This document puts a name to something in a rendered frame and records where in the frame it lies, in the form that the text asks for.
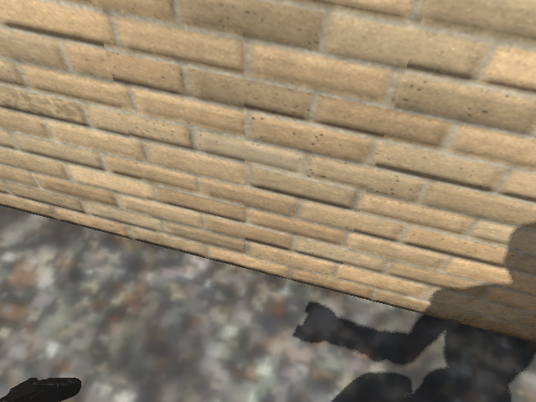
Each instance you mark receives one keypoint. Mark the robot left hand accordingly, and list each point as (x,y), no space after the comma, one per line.
(45,390)

